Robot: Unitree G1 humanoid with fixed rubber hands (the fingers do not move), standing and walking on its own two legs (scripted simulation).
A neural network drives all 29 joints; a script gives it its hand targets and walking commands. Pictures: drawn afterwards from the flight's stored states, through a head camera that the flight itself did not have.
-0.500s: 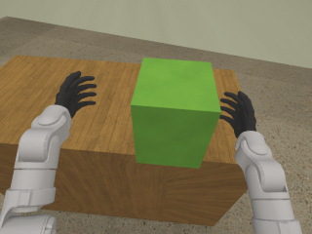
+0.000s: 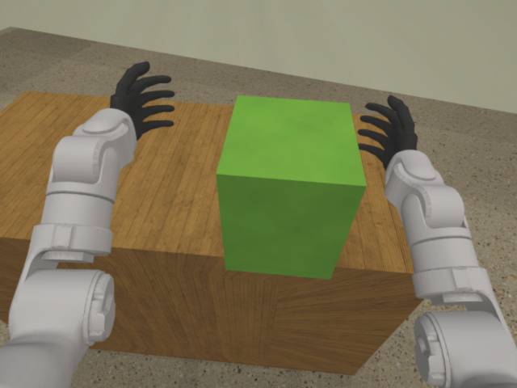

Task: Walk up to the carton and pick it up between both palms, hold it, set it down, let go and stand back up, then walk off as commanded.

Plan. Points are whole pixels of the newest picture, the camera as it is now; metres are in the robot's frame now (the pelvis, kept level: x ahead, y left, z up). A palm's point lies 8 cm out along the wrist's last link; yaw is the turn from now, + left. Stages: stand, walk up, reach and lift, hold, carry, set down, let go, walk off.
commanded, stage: reach and lift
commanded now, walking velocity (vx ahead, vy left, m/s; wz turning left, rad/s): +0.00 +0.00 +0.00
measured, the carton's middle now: (284, 189) +0.45 -0.03 +0.06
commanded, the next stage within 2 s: none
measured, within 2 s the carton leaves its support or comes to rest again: neither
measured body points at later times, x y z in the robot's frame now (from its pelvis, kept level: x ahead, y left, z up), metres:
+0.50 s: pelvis +0.00 +0.00 +0.00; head +0.00 +0.00 +0.45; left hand +0.45 +0.20 +0.22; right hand +0.45 -0.18 +0.20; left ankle +0.00 +0.12 -0.75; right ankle +0.02 -0.11 -0.75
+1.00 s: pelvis +0.01 +0.00 +0.00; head +0.03 +0.00 +0.45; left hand +0.45 +0.20 +0.12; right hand +0.46 -0.18 +0.13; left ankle +0.00 +0.12 -0.75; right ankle +0.02 -0.11 -0.75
